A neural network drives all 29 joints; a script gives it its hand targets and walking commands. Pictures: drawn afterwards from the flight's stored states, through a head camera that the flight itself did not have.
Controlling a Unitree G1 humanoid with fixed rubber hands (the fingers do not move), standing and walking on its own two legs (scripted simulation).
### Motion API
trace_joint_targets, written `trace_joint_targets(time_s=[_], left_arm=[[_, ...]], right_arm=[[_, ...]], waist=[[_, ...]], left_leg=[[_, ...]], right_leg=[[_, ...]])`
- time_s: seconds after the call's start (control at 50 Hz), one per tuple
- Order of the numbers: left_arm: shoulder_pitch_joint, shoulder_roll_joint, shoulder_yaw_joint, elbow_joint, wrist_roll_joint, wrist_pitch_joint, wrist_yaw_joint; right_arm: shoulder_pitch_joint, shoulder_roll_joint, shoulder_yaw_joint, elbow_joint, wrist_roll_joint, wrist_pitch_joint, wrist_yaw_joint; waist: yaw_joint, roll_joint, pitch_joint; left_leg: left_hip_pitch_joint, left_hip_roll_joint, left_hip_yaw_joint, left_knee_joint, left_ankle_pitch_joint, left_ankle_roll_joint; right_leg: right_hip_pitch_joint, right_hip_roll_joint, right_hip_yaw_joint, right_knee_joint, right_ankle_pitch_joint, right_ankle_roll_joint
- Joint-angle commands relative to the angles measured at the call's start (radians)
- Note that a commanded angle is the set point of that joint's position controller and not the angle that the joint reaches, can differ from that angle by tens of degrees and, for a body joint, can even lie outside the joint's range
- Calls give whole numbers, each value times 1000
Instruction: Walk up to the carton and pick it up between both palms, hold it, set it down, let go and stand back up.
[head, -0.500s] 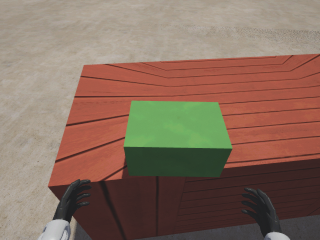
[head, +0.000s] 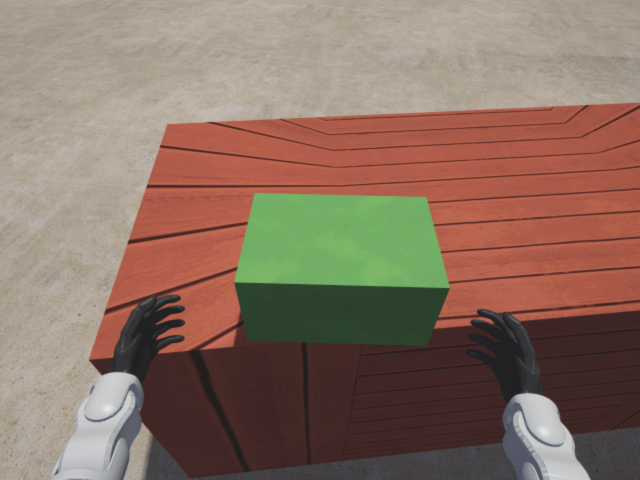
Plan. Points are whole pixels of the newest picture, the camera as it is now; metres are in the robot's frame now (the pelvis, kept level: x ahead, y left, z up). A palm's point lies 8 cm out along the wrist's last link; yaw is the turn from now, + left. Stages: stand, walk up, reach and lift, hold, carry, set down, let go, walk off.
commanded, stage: reach and lift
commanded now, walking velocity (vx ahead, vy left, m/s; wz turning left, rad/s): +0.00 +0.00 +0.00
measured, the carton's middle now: (338, 267) +0.44 +0.00 -0.01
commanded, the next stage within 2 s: none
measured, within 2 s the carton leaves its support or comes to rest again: neither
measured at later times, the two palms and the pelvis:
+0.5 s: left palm (141, 278) +0.34 +0.26 +0.08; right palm (518, 305) +0.32 -0.22 +0.07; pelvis +0.01 +0.00 +0.00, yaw +0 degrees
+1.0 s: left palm (146, 214) +0.41 +0.26 +0.13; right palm (517, 234) +0.39 -0.23 +0.12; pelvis +0.00 +0.01 +0.00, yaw +1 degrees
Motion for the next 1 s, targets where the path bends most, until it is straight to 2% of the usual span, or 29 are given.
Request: trace_joint_targets(time_s=[0.0, 0.2, 0.34, 0.54, 0.76, 0.98], left_arm=[[-298, 195, 78, -146, -13, 2, -16], [-461, 225, 113, -140, -3, 113, -43], [-560, 228, 135, -140, 25, 192, -41], [-752, 236, 133, -88, 41, 253, -22], [-1018, 265, 83, 103, 23, 251, -10], [-1275, 299, 2, 325, -27, 221, -12]], right_arm=[[-228, -109, -30, -166, 10, 2, -20], [-391, -153, -29, -141, 39, 78, -45], [-501, -204, -39, -109, 61, 118, -37], [-695, -275, -54, -23, 84, 153, -9], [-953, -342, -51, 170, 108, 173, 18], [-1211, -389, -16, 364, 139, 169, 22]], waist=[[-10, 22, -139], [-27, 30, -223], [-31, 44, -280], [-32, 61, -375], [-41, 71, -473], [-47, 65, -593]], left_leg=[[-139, -34, 3, -86, 184, -5], [-87, -42, 1, -67, 298, -16], [-44, -40, -4, -50, 386, -33], [-22, -32, -10, -25, 437, -45], [-47, -26, -19, -6, 412, -47], [-90, -28, -21, 22, 419, -50]], right_leg=[[136, 0, 70, -63, 85, -25], [154, 8, 52, -53, 229, -11], [140, 22, 34, -53, 298, -15], [94, 37, 12, -54, 311, -22], [45, 44, -4, -46, 290, -21], [17, 47, -19, -25, 334, -8]])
